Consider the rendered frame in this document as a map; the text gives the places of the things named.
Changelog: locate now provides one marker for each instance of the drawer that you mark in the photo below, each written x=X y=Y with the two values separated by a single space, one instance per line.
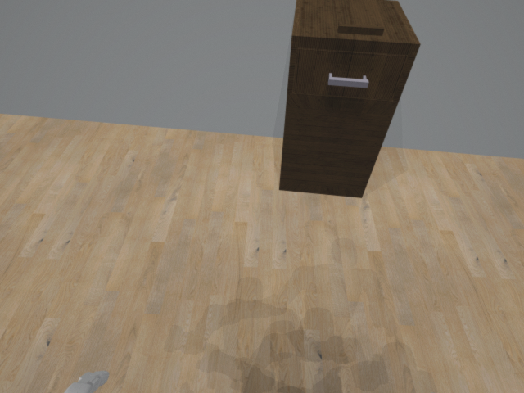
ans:
x=382 y=70

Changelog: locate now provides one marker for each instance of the left robot hand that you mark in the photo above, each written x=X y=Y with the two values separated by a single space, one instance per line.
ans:
x=89 y=382

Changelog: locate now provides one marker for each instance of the cabinet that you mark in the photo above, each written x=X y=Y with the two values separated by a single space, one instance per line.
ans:
x=331 y=143

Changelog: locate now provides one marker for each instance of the handle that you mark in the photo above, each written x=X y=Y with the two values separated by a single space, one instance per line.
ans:
x=360 y=29
x=358 y=83

